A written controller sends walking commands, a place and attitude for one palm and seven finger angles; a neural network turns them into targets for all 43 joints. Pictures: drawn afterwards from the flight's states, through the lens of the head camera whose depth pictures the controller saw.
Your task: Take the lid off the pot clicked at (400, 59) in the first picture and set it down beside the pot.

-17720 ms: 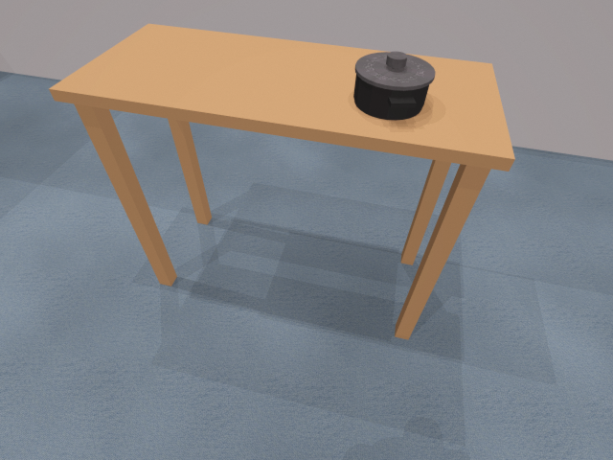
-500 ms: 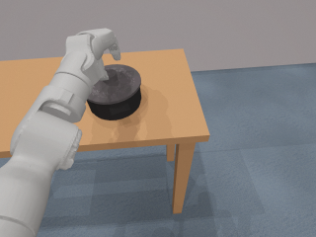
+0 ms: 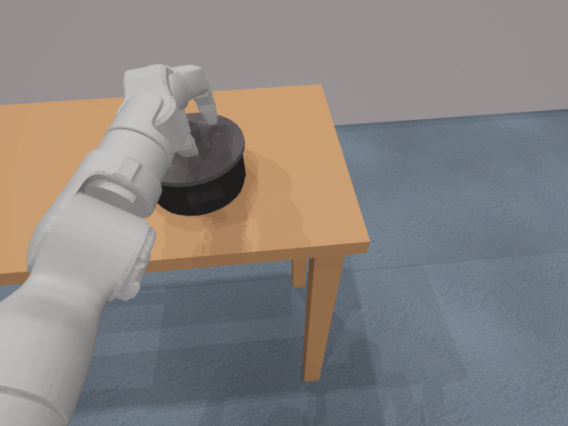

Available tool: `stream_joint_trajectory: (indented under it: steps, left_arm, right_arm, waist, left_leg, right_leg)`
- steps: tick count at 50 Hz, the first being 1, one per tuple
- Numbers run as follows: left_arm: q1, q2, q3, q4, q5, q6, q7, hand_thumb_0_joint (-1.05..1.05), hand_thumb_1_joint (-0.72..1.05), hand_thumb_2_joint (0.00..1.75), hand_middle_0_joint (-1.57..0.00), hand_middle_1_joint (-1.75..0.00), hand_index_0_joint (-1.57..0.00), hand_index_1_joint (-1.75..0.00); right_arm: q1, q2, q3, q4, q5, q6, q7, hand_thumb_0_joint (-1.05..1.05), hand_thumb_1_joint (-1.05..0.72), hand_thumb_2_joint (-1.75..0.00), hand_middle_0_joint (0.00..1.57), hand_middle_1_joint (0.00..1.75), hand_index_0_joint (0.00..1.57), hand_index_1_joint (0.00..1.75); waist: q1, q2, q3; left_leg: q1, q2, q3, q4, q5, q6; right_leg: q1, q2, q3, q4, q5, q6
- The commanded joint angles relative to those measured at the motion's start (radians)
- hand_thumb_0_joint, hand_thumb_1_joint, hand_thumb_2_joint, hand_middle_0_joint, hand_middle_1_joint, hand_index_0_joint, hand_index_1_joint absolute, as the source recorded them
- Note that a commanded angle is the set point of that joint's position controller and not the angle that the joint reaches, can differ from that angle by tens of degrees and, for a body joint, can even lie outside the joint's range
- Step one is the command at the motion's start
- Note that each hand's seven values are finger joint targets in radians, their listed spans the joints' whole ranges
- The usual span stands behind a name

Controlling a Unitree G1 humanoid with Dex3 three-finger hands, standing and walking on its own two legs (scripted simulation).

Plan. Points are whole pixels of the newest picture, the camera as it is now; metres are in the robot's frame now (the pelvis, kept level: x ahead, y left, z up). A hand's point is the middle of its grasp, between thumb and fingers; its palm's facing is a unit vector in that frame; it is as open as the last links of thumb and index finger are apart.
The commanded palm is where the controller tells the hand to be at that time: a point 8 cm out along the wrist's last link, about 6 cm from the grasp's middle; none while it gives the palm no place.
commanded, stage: lower the open fingers around the knob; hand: left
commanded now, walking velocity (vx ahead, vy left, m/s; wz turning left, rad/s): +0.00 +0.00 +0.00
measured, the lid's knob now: (186, 134) +0.51 +0.12 +0.16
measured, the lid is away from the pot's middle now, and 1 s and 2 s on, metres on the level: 0.00 0.00 0.00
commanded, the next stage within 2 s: close the fingers and squeeze the knob in 1.82 s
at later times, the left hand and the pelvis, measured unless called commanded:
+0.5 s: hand (188, 128) +0.48 +0.11 +0.19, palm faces -0.39 -0.12 -0.91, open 10.2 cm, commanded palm +0.48 +0.12 +0.23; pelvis +0.00 +0.00 +0.00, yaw +0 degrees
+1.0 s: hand (184, 128) +0.48 +0.11 +0.19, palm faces -0.38 -0.13 -0.92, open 10.2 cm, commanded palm +0.48 +0.12 +0.23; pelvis +0.00 +0.00 +0.00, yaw -1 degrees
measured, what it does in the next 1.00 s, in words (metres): stands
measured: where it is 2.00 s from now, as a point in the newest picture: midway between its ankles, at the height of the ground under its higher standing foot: outside the picture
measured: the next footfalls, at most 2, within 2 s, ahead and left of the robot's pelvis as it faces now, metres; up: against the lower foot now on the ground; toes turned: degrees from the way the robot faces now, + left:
none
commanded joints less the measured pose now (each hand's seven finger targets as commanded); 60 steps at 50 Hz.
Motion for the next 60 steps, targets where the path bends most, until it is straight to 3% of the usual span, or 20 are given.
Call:
stream_joint_trajectory:
  steps: [1,4,6,9,11,14,17,19,21,23,25,28,29,32,35,36,43,49,53,60]
  left_arm:
    - [-0.617,0.21,0.044,-0.248,0.029,-0.018,0.051,0.0,-0.18,1.17,-0.66,-0.39,-0.66,-0.39]
    - [-0.503,0.153,0.032,-0.127,0.017,-0.006,0.053,0.0,-0.18,1.17,-0.66,-0.39,-0.66,-0.39]
    - [-0.507,0.197,0.051,-0.14,0.017,-0.004,0.058,0.0,-0.18,1.17,-0.66,-0.39,-0.66,-0.39]
    - [-0.497,0.113,0.004,-0.072,0.014,0.014,0.059,0.0,-0.18,1.17,-0.66,-0.39,-0.66,-0.39]
    - [-0.484,0.188,0.044,-0.055,0.028,0.016,0.063,0.0,-0.18,1.17,-0.66,-0.39,-0.66,-0.39]
    - [-0.466,0.147,0.026,-0.008,0.021,0.021,0.061,0.0,-0.18,1.17,-0.66,-0.39,-0.66,-0.39]
    - [-0.443,0.211,0.058,-0.056,0.028,0.01,0.058,0.0,-0.18,1.17,-0.66,-0.39,-0.66,-0.39]
    - [-0.44,0.155,0.027,-0.043,0.02,0.006,0.054,0.0,-0.18,1.17,-0.66,-0.39,-0.66,-0.39]
    - [-0.438,0.197,0.047,-0.101,0.025,-0.002,0.053,0.0,-0.18,1.17,-0.66,-0.39,-0.66,-0.39]
    - [-0.42,0.211,0.051,-0.082,0.02,0.002,0.049,0.0,-0.18,1.17,-0.66,-0.39,-0.66,-0.39]
    - [-0.462,0.218,0.047,-0.116,0.023,-0.001,0.054,0.0,-0.18,1.17,-0.66,-0.39,-0.66,-0.39]
    - [-0.404,0.24,0.06,-0.035,0.028,0.01,0.059,0.0,-0.18,1.17,-0.66,-0.39,-0.66,-0.39]
    - [-0.431,0.23,0.055,-0.047,0.027,0.007,0.061,0.0,-0.18,1.17,-0.66,-0.39,-0.66,-0.39]
    - [-0.426,0.243,0.056,-0.035,0.046,0.01,0.067,0.0,-0.18,1.17,-0.66,-0.39,-0.66,-0.39]
    - [-0.454,0.263,0.069,-0.105,0.048,-0.003,0.066,0.0,-0.18,1.17,-0.66,-0.39,-0.66,-0.39]
    - [-0.436,0.234,0.055,-0.082,0.048,-0.005,0.064,0.0,-0.18,1.17,-0.66,-0.39,-0.66,-0.39]
    - [-0.42,0.263,0.066,-0.029,0.041,0.008,0.066,0.0,-0.18,1.17,-0.66,-0.39,-0.66,-0.39]
    - [-0.445,0.202,0.039,-0.064,0.04,0.001,0.064,0.0,-0.18,1.17,-0.66,-0.39,-0.66,-0.39]
    - [-0.43,0.271,0.072,-0.003,0.039,0.008,0.062,0.0,-0.18,1.17,-0.66,-0.39,-0.66,-0.39]
    - [-0.438,0.27,0.064,-0.01,0.058,0.001,0.066,0.0,-0.18,1.17,-0.66,-0.39,-0.66,-0.39]
  right_arm:
    - [-0.002,-0.134,-0.043,-0.103,-0.002,-0.028,-0.007,0.0,-0.9,-0.9,0.2,0.3,0.2,0.3]
    - [0.028,-0.135,-0.046,-0.086,-0.003,-0.032,-0.006,0.0,-0.9,-0.9,0.2,0.3,0.2,0.3]
    - [0.007,-0.141,-0.039,-0.091,0.001,-0.024,-0.006,0.0,-0.9,-0.9,0.2,0.3,0.2,0.3]
    - [0.028,-0.143,-0.038,-0.073,0.001,-0.022,-0.006,0.0,-0.9,-0.9,0.2,0.3,0.2,0.3]
    - [0.027,-0.147,-0.034,-0.074,-0.002,-0.018,-0.011,0.0,-0.9,-0.9,0.2,0.3,0.2,0.3]
    - [0.046,-0.15,-0.035,-0.069,-0.003,-0.021,-0.014,0.0,-0.9,-0.9,0.2,0.3,0.2,0.3]
    - [0.035,-0.148,-0.032,-0.089,-0.003,-0.018,-0.012,0.0,-0.9,-0.9,0.2,0.3,0.2,0.3]
    - [0.047,-0.145,-0.036,-0.088,-0.001,-0.019,-0.009,0.0,-0.9,-0.9,0.2,0.3,0.2,0.3]
    - [0.03,-0.141,-0.035,-0.105,-0.001,-0.014,-0.006,0.0,-0.9,-0.9,0.2,0.3,0.2,0.3]
    - [0.03,-0.144,-0.032,-0.105,0.002,-0.01,-0.01,0.0,-0.9,-0.9,0.2,0.3,0.2,0.3]
    - [0.026,-0.147,-0.033,-0.107,0.001,-0.007,-0.009,0.0,-0.9,-0.9,0.2,0.3,0.2,0.3]
    - [0.033,-0.147,-0.025,-0.102,0.008,-0.007,-0.015,0.0,-0.9,-0.9,0.2,0.3,0.2,0.3]
    - [0.039,-0.152,-0.027,-0.098,0.007,-0.008,-0.014,0.0,-0.9,-0.9,0.2,0.3,0.2,0.3]
    - [0.033,-0.148,-0.026,-0.102,0.008,-0.003,-0.015,0.0,-0.9,-0.9,0.2,0.3,0.2,0.3]
    - [0.031,-0.149,-0.032,-0.114,0.004,-0.004,-0.013,0.0,-0.9,-0.9,0.2,0.3,0.2,0.3]
    - [0.029,-0.141,-0.031,-0.117,0.006,-0.006,-0.015,0.0,-0.9,-0.9,0.2,0.3,0.2,0.3]
    - [0.034,-0.148,-0.023,-0.109,0.012,-0.002,-0.019,0.0,-0.9,-0.9,0.2,0.3,0.2,0.3]
    - [0.046,-0.147,-0.033,-0.106,0.004,-0.006,-0.015,0.0,-0.9,-0.9,0.2,0.3,0.2,0.3]
    - [0.047,-0.153,-0.025,-0.103,0.009,-0.005,-0.025,0.0,-0.9,-0.9,0.2,0.3,0.2,0.3]
    - [0.06,-0.158,-0.027,-0.105,0.006,-0.007,-0.024,0.0,-0.9,-0.9,0.2,0.3,0.2,0.3]
  waist:
    - [-0.003,-0.056,-0.402]
    - [-0.004,-0.094,-0.323]
    - [0.0,-0.097,-0.329]
    - [-0.019,-0.093,-0.272]
    - [-0.013,-0.136,-0.286]
    - [-0.026,-0.154,-0.274]
    - [-0.007,-0.15,-0.321]
    - [-0.018,-0.132,-0.298]
    - [-0.001,-0.126,-0.33]
    - [-0.008,-0.156,-0.29]
    - [-0.005,-0.105,-0.305]
    - [-0.008,-0.154,-0.23]
    - [-0.009,-0.113,-0.242]
    - [-0.008,-0.128,-0.253]
    - [0.002,-0.088,-0.333]
    - [-0.002,-0.104,-0.312]
    - [-0.008,-0.137,-0.241]
    - [-0.01,-0.093,-0.295]
    - [-0.016,-0.159,-0.252]
    - [-0.015,-0.122,-0.276]
  left_leg:
    - [0.438,-0.043,0.002,0.027,0.247,0.067]
    - [0.404,-0.04,0.001,0.03,0.27,0.066]
    - [0.384,-0.043,0.003,0.022,0.224,0.065]
    - [0.363,-0.042,0.007,0.02,0.212,0.063]
    - [0.345,-0.045,0.008,0.024,0.187,0.066]
    - [0.324,-0.045,0.015,0.029,0.2,0.064]
    - [0.328,-0.05,0.023,0.043,0.214,0.067]
    - [0.329,-0.045,0.02,0.046,0.242,0.063]
    - [0.347,-0.049,0.021,0.054,0.235,0.068]
    - [0.317,-0.05,0.027,0.044,0.203,0.069]
    - [0.33,-0.049,0.022,0.037,0.197,0.067]
    - [0.284,-0.049,0.025,0.03,0.146,0.068]
    - [0.296,-0.045,0.023,0.029,0.163,0.062]
    - [0.293,-0.045,0.021,0.03,0.138,0.064]
    - [0.33,-0.043,0.019,0.04,0.181,0.064]
    - [0.327,-0.045,0.021,0.044,0.178,0.067]
    - [0.283,-0.045,0.021,0.028,0.128,0.065]
    - [0.332,-0.04,0.016,0.041,0.183,0.062]
    - [0.278,-0.046,0.022,0.032,0.124,0.067]
    - [0.29,-0.045,0.02,0.04,0.138,0.062]
  right_leg:
    - [-0.106,0.06,-0.034,-0.064,0.49,-0.028]
    - [-0.13,0.066,-0.047,-0.064,0.501,-0.029]
    - [-0.117,0.062,-0.042,-0.062,0.474,-0.025]
    - [-0.155,0.065,-0.048,-0.065,0.466,-0.026]
    - [-0.137,0.062,-0.043,-0.067,0.461,-0.02]
    - [-0.138,0.062,-0.044,-0.061,0.504,-0.018]
    - [-0.101,0.055,-0.036,-0.05,0.535,-0.013]
    - [-0.121,0.06,-0.042,-0.045,0.546,-0.016]
    - [-0.103,0.057,-0.036,-0.042,0.535,-0.015]
    - [-0.104,0.056,-0.035,-0.056,0.529,-0.01]
    - [-0.107,0.057,-0.036,-0.054,0.502,-0.015]
    - [-0.125,0.058,-0.038,-0.069,0.466,-0.01]
    - [-0.127,0.06,-0.042,-0.058,0.472,-0.018]
    - [-0.133,0.059,-0.038,-0.063,0.433,-0.015]
    - [-0.105,0.058,-0.034,-0.048,0.47,-0.018]
    - [-0.118,0.059,-0.037,-0.051,0.463,-0.018]
    - [-0.133,0.062,-0.04,-0.066,0.425,-0.014]
    - [-0.139,0.064,-0.047,-0.046,0.45,-0.023]
    - [-0.135,0.062,-0.04,-0.065,0.429,-0.012]
    - [-0.142,0.064,-0.043,-0.055,0.428,-0.015]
